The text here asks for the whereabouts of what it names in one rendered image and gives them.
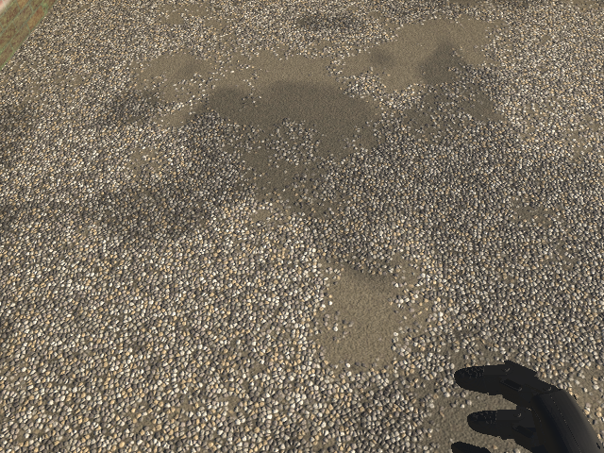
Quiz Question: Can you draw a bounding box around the right robot hand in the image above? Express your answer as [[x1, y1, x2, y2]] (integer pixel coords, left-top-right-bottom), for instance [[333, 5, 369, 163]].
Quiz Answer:
[[451, 360, 604, 453]]

